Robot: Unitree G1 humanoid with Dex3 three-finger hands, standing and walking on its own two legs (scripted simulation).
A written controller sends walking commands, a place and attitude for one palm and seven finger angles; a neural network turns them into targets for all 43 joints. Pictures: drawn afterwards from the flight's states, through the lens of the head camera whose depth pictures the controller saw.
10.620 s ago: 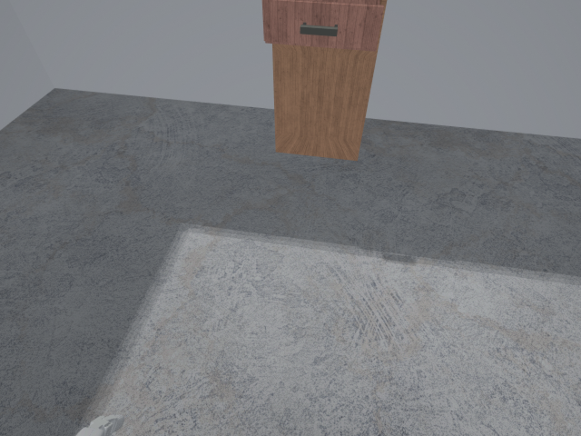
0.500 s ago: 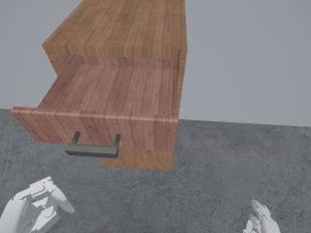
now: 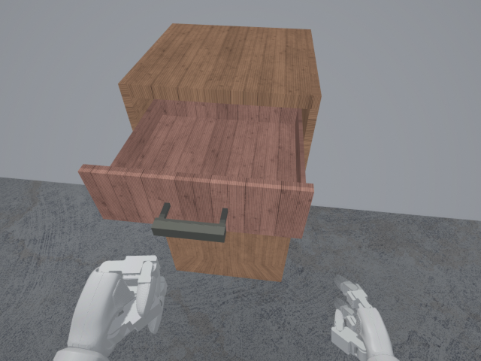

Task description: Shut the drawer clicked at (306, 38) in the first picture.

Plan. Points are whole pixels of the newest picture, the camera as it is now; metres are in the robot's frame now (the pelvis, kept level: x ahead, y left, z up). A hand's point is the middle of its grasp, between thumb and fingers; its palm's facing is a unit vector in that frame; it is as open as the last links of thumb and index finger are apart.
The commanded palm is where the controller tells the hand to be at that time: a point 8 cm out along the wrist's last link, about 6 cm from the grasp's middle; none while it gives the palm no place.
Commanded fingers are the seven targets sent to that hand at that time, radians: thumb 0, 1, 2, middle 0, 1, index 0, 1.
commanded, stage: raise the hand and make a fist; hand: left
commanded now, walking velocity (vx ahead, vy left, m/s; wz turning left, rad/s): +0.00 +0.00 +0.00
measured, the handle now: (192, 220) +0.35 +0.13 +0.05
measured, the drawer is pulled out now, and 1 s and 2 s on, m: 0.26 0.26 0.26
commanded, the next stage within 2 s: bring the fist close to the handle in 0.42 s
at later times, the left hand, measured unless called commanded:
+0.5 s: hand (177, 295) +0.17 +0.10 +0.15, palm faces +0.02 -1.00 -0.09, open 3.3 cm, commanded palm +0.12 +0.16 +0.15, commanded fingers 0.00 0.90 0.90 -1.40 -1.60 -1.40 -1.60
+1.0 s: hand (181, 289) +0.20 +0.11 +0.10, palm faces +0.00 -1.00 -0.07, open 3.3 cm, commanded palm +0.17 +0.16 +0.10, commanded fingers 0.00 0.90 0.90 -1.40 -1.60 -1.40 -1.60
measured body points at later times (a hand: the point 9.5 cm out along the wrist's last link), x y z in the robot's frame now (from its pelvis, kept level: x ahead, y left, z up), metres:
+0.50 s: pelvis +0.01 -0.05 +0.01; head -0.01 -0.07 +0.46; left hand +0.16 +0.15 +0.15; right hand +0.20 -0.27 -0.05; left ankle +0.03 +0.06 -0.70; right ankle -0.02 -0.14 -0.70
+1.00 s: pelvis +0.02 -0.08 +0.01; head +0.02 -0.10 +0.46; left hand +0.19 +0.16 +0.10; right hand +0.20 -0.32 -0.06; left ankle +0.03 +0.06 -0.70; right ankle -0.02 -0.14 -0.70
